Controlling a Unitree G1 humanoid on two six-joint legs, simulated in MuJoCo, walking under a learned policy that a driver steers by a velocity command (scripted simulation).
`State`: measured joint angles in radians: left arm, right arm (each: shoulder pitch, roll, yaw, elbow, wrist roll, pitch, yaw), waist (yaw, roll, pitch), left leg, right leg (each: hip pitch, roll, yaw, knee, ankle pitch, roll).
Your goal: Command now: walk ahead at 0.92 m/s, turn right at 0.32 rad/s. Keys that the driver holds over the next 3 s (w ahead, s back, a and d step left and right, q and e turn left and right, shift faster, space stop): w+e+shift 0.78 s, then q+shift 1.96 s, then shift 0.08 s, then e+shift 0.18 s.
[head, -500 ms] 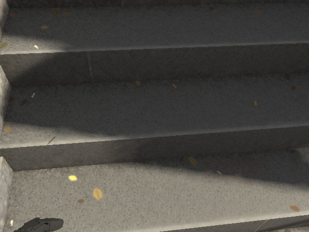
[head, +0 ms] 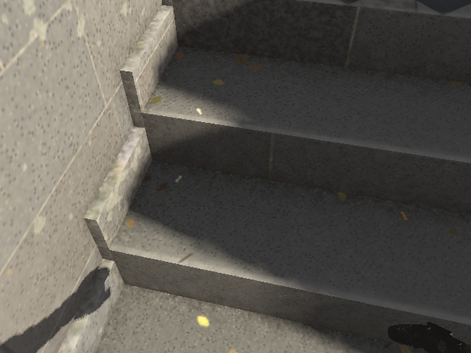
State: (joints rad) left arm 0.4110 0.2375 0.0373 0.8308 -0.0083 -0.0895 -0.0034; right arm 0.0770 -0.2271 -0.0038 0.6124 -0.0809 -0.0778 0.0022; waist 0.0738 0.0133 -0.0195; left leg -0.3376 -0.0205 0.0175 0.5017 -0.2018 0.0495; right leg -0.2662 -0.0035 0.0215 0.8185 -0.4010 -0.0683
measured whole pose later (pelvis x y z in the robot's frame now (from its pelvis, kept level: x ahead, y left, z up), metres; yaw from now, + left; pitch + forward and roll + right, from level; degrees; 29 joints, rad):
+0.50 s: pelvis +0.30 -0.11 +0.09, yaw -23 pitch +3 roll -2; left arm 0.21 0.23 0.04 0.75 0.03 0.02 0.01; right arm 0.20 -0.23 -0.01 0.63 -0.06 -0.10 0.03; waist 0.00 0.04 -0.05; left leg -0.57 0.05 -0.12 1.84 -0.13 0.05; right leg -0.63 0.22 -0.01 1.12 -0.55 -0.13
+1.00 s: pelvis +0.67 -0.28 +0.33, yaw -42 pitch +6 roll +2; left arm -0.18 0.20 -0.02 0.42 0.06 -0.04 -0.03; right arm 0.52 -0.25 -0.07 1.00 -0.03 -0.10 0.00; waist -0.04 -0.03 -0.05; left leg -0.14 -0.01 0.07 0.52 -0.45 0.03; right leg -1.16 0.06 0.07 1.72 -0.62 -0.11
